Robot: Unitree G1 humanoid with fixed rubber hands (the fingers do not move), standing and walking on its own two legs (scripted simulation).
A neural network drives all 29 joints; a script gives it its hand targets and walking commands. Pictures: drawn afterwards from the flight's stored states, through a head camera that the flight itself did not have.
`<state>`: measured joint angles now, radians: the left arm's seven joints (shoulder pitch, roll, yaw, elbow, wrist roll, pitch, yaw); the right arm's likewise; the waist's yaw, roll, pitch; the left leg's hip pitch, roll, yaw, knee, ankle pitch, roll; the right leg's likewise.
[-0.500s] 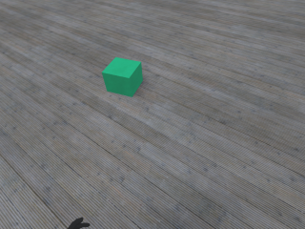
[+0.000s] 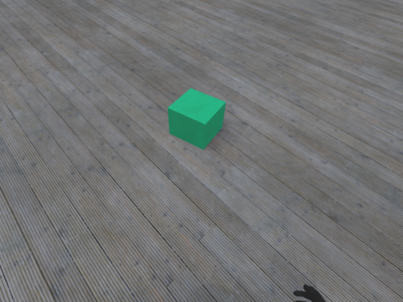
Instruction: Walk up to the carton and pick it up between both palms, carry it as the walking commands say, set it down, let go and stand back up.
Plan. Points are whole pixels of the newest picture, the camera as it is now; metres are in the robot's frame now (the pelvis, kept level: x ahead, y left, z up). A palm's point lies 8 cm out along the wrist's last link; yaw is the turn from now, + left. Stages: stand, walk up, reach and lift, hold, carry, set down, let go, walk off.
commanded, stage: walk up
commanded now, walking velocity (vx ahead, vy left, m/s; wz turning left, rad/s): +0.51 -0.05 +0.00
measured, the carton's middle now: (196, 118) +1.36 +0.15 -0.64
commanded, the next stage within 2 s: none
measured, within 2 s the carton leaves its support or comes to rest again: neither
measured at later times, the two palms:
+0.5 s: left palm (146, 224) +0.32 +0.17 -0.10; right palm (348, 297) +0.22 -0.30 -0.13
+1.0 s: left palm (127, 188) +0.43 +0.26 -0.13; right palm (285, 165) +0.56 -0.20 -0.11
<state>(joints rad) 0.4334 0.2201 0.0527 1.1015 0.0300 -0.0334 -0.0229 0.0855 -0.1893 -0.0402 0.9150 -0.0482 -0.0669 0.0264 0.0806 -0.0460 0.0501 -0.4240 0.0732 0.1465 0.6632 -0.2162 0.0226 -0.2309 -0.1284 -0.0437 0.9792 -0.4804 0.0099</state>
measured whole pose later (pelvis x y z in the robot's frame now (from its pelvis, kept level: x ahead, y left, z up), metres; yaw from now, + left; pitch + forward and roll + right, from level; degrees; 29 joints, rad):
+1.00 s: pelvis +0.46 +0.02 +0.01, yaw +0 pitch +1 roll +1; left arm 0.32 0.21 0.04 1.08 0.02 -0.05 -0.02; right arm 0.14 -0.15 -0.03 0.97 -0.04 -0.07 0.02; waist 0.05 -0.05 0.06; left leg -0.33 0.03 0.19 0.55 -0.24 0.04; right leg -0.42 -0.13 -0.04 1.19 -0.35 -0.01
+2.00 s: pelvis +0.86 +0.03 +0.02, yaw -1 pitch +0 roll +2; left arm 0.18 0.19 0.02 1.00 0.02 -0.02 -0.01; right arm 0.28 -0.18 -0.04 1.01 -0.04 -0.03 0.00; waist -0.04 -0.02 0.04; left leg -0.23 0.03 0.17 0.47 -0.23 0.01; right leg -0.36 -0.09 -0.11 0.69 -0.35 0.01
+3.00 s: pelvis +0.91 +0.05 +0.02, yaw -5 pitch -1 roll +2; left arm 0.36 0.17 0.07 1.02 0.05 0.04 0.08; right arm 0.18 -0.24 -0.05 0.93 -0.04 0.11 0.00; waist 0.02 0.03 0.16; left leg -0.44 0.05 0.00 0.99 -0.44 -0.04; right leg -0.25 -0.07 -0.04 0.55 -0.29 0.00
